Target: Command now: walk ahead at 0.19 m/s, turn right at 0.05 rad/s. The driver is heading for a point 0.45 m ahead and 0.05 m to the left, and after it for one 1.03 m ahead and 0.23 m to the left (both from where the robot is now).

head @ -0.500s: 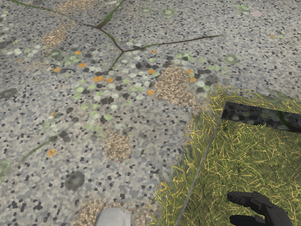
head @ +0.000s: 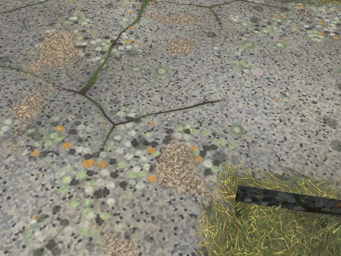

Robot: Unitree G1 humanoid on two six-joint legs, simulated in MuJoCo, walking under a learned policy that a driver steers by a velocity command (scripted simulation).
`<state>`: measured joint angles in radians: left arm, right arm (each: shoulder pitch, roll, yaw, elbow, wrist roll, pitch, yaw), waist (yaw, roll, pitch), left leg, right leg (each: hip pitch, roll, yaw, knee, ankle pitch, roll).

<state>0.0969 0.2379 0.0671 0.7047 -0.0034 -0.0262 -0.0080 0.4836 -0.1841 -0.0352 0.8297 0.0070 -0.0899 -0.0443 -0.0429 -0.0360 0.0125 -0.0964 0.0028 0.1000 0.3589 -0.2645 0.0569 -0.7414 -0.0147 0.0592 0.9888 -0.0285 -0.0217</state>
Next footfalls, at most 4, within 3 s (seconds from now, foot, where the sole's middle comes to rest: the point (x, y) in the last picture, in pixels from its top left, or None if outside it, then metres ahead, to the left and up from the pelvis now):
0.22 right None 0.33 -0.11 -0.78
0.62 left None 0.25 0.12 -0.78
1.50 left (117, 218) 0.68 0.17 -0.78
2.00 right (129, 150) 1.03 0.14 -0.78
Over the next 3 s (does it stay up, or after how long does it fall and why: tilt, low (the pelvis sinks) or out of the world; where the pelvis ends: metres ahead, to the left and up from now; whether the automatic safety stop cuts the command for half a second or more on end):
stays up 0.97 0.26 -0.01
